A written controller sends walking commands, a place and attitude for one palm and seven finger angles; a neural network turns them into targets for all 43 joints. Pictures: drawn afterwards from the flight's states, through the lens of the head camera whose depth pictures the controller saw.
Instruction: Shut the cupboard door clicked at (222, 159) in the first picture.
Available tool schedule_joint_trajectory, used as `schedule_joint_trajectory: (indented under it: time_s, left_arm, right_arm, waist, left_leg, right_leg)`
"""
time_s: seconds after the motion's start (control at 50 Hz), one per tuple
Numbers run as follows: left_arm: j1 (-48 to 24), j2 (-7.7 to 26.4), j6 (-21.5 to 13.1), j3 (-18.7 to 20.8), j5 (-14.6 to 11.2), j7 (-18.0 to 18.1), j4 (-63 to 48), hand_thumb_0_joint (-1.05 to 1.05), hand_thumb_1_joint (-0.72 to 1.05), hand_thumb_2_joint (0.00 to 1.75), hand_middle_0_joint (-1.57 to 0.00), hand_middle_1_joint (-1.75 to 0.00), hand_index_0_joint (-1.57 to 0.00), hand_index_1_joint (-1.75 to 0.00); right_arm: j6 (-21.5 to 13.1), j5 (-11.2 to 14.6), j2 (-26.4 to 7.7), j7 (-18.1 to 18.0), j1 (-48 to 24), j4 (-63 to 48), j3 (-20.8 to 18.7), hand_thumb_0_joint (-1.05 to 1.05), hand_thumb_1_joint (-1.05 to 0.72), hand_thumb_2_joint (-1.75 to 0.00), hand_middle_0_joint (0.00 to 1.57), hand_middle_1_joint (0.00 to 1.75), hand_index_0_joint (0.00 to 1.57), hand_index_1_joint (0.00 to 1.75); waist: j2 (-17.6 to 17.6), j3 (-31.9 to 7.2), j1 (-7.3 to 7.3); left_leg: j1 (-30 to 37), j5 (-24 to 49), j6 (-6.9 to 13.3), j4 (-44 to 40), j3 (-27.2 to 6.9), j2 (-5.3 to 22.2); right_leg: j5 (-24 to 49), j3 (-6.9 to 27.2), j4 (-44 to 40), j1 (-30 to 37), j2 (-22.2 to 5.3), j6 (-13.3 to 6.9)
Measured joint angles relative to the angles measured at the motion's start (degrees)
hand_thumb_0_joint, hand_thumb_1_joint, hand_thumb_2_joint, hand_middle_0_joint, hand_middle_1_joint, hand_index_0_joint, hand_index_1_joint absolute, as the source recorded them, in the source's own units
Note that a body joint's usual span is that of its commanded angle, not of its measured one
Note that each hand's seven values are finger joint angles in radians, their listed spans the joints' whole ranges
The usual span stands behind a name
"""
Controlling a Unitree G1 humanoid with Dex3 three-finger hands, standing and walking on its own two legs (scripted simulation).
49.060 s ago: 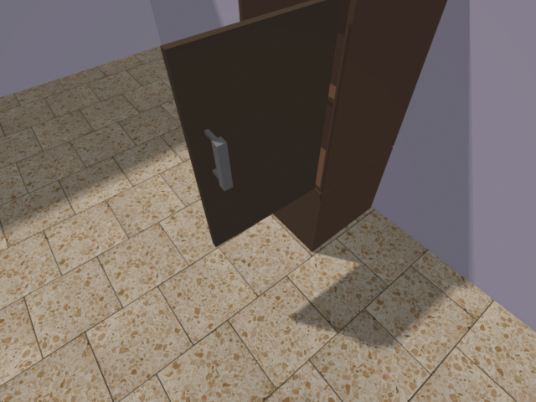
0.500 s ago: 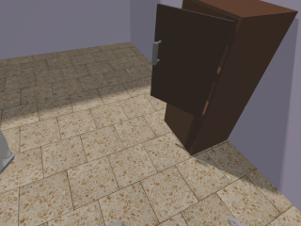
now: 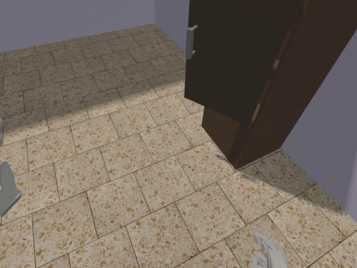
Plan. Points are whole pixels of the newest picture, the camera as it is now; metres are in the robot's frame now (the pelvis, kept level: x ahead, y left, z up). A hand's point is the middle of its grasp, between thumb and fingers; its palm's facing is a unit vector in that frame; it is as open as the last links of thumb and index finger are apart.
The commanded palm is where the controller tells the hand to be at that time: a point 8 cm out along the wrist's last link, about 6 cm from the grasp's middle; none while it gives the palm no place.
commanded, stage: stop stepping back and stand still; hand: left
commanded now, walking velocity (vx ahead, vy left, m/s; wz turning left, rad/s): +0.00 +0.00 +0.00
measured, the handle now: (192, 42) +0.99 -0.02 +0.01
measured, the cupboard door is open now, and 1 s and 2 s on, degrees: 29 29 29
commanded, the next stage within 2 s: let the arm hang, fingers relaxed in 0.20 s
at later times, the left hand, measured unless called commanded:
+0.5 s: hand (77, 265) +0.15 +0.24 -0.10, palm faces +0.00 -0.94 -0.33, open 7.4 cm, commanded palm none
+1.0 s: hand out of the picture -0.08 +0.21 -0.16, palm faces +0.01 -0.98 -0.19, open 7.3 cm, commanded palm none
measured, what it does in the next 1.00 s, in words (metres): stands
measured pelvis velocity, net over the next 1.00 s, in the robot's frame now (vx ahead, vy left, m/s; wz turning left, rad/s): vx -0.01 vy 0.04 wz -0.01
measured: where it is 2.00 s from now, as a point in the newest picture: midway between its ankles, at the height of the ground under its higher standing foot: outside the picture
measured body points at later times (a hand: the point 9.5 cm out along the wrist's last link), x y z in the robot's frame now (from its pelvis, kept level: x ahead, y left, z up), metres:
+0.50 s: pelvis -0.01 +0.03 +0.00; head +0.00 +0.01 +0.45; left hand +0.15 +0.29 -0.08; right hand +0.14 -0.23 -0.12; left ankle +0.01 +0.12 -0.73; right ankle -0.01 -0.09 -0.73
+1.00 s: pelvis -0.01 +0.04 +0.01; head -0.01 +0.04 +0.46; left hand -0.08 +0.26 -0.15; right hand -0.07 -0.16 -0.15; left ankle +0.01 +0.12 -0.73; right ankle -0.01 -0.09 -0.73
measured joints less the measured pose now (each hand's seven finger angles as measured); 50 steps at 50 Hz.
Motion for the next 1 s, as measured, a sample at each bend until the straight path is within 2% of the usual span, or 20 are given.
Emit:
schedule_joint_trajectory:
  time_s: [0.08,0.3,0.32,0.34,0.38,0.42,0.48,0.56,0.58,0.6,0.66,0.7,0.82,1.0]
  left_arm:
    - [-0.78,-1.26,0.62,-1.56,0.38,0.42,0.65,0.01,0.89,0.90,-0.21,-0.30,-0.21,-0.31]
    - [-2.40,-1.16,-0.69,-0.87,0.76,1.05,2.29,0.01,0.89,0.90,-0.21,-0.30,-0.21,-0.31]
    - [-4.03,-0.88,-1.52,-2.39,1.70,0.11,5.29,0.01,0.89,0.90,-0.21,-0.30,-0.21,-0.30]
    - [-6.91,-0.64,-0.89,-5.12,2.57,-1.68,10.45,0.00,0.89,0.90,-0.21,-0.30,-0.20,-0.30]
    - [-13.03,-1.74,3.00,-11.24,3.73,-5.09,24.02,0.00,0.90,0.90,-0.20,-0.30,-0.20,-0.30]
    - [-17.70,-4.14,7.20,-16.41,4.28,-7.29,38.75,0.00,0.90,0.90,-0.20,-0.30,-0.20,-0.30]
    - [-20.95,-8.14,11.16,-22.04,4.67,-8.73,57.46,0.00,0.91,0.90,-0.20,-0.30,-0.19,-0.30]
    - [-20.39,-13.78,12.97,-26.26,4.55,-9.06,74.08,0.01,0.91,0.90,-0.20,-0.30,-0.19,-0.30]
    - [-19.77,-14.99,12.87,-26.40,4.30,-8.89,77.01,0.00,0.91,0.90,-0.20,-0.30,-0.19,-0.30]
    - [-19.48,-15.31,12.20,-24.64,3.71,-7.68,78.86,-0.01,0.96,0.90,-0.21,-0.30,-0.20,-0.30]
    - [-18.51,-13.69,11.27,-23.52,4.16,-7.49,83.71,-0.03,1.01,0.90,-0.21,-0.30,-0.20,-0.30]
    - [-17.32,-13.02,11.04,-23.64,4.32,-7.70,86.75,-0.03,1.01,0.90,-0.21,-0.30,-0.20,-0.30]
    - [-13.77,-13.49,10.64,-24.22,4.35,-7.61,94.01,-0.01,0.96,0.90,-0.20,-0.30,-0.20,-0.30]
    - [-12.97,-16.57,10.03,-24.73,4.35,-7.09,97.57,0.00,0.92,0.90,-0.20,-0.30,-0.19,-0.30]
  right_arm:
    - [0.79,0.08,-1.61,-1.26,0.08,0.94,-0.88,0.01,-0.90,-0.90,0.21,0.30,0.21,0.30]
    - [0.61,0.53,-4.10,-2.11,-0.22,-1.09,-2.47,0.01,-0.90,-0.90,0.20,0.30,0.20,0.30]
    - [-0.65,0.42,-4.79,-1.01,-0.29,-0.28,-2.71,0.01,-0.90,-0.90,0.20,0.30,0.20,0.29]
    - [-1.28,0.21,-6.02,0.34,-0.64,0.93,-2.86,0.01,-0.90,-0.90,0.20,0.30,0.20,0.29]
    - [-0.65,-0.54,-8.46,2.08,-2.06,3.56,-2.86,0.01,-0.90,-0.90,0.20,0.30,0.20,0.29]
    - [0.80,-1.14,-9.74,2.75,-3.66,5.72,-2.53,0.01,-0.90,-0.90,0.20,0.30,0.20,0.30]
    - [2.43,-1.86,-8.98,2.97,-4.81,8.03,-1.84,0.01,-0.90,-0.90,0.21,0.30,0.20,0.30]
    - [3.68,-2.33,-5.94,2.84,-3.18,11.92,-0.56,0.01,-0.91,-0.90,0.20,0.30,0.20,0.29]
    - [3.91,-2.34,-5.13,2.79,-2.38,13.31,-0.32,0.01,-0.91,-0.90,0.20,0.30,0.20,0.29]
    - [4.12,-2.31,-4.19,2.65,-1.35,14.79,-0.24,0.01,-0.91,-0.90,0.20,0.30,0.20,0.29]
    - [4.91,-2.38,-1.92,2.34,1.46,19.40,-0.27,0.01,-0.91,-0.90,0.20,0.30,0.20,0.29]
    - [5.21,-2.29,-1.02,2.10,3.05,21.89,-0.58,0.01,-0.91,-0.90,0.20,0.30,0.20,0.29]
    - [4.67,-1.76,0.02,1.37,6.52,26.65,-1.45,0.01,-0.91,-0.90,0.20,0.30,0.20,0.29]
    - [3.89,-1.52,1.59,0.83,8.50,29.65,-1.69,0.01,-0.91,-0.90,0.20,0.30,0.20,0.29]
  waist:
    - [-0.75,-0.40,0.11]
    - [-1.11,-1.86,-0.30]
    - [-0.61,-2.13,-0.08]
    - [0.16,-2.47,0.46]
    - [2.02,-3.16,1.33]
    - [3.33,-3.24,1.19]
    - [2.70,-1.93,0.04]
    - [-0.40,0.53,-0.76]
    - [-1.12,0.95,-0.67]
    - [-1.78,1.27,-0.36]
    - [-2.66,1.79,0.82]
    - [-2.39,1.87,1.12]
    - [-0.68,2.02,0.85]
    - [0.09,1.38,0.37]
  left_leg:
    - [1.39,0.09,0.11,-1.14,-0.12,-0.77]
    - [2.58,0.54,0.65,-2.97,-0.01,-1.15]
    - [1.87,0.59,0.83,-2.53,-0.25,-1.33]
    - [1.01,0.51,1.07,-1.85,-0.47,-1.70]
    - [-0.44,0.22,1.71,-0.54,-0.47,-2.42]
    - [-1.16,0.08,2.32,0.22,-0.28,-3.06]
    - [-0.62,0.55,2.77,-0.22,0.42,-3.90]
    - [1.59,1.88,2.86,-2.57,0.95,-4.25]
    - [2.05,2.22,2.85,-3.19,0.88,-4.18]
    - [2.27,2.58,2.80,-3.72,0.57,-4.07]
    - [3.11,3.62,2.65,-5.42,0.02,-3.79]
    - [3.68,4.06,2.71,-6.37,0.02,-3.72]
    - [5.82,5.04,3.32,-9.07,1.18,-4.26]
    - [7.38,5.62,4.03,-10.72,2.61,-5.10]
  right_leg:
    - [-0.66,-0.17,-0.05,1.07,-0.68,0.35]
    - [0.59,-0.12,-3.10,2.84,-0.80,0.99]
    - [0.65,-0.37,-2.64,2.26,-1.04,1.18]
    - [0.41,-0.59,-1.82,1.49,-1.47,1.37]
    - [-0.27,-0.59,0.09,-0.13,-2.36,1.81]
    - [-0.70,-0.40,1.55,-1.17,-3.11,2.23]
    - [-0.86,0.28,2.73,-1.55,-4.01,2.53]
    - [0.11,0.75,1.29,0.08,-4.18,2.79]
    - [0.55,0.66,0.45,0.67,-4.03,2.76]
    - [1.04,0.32,-0.52,1.22,-3.84,2.67]
    - [2.62,-0.30,-3.51,2.81,-3.29,2.41]
    - [3.52,-0.33,-5.18,3.69,-3.09,2.44]
    - [4.95,0.75,-7.70,5.30,-3.39,3.07]
    - [5.14,2.16,-7.58,5.58,-4.15,3.75]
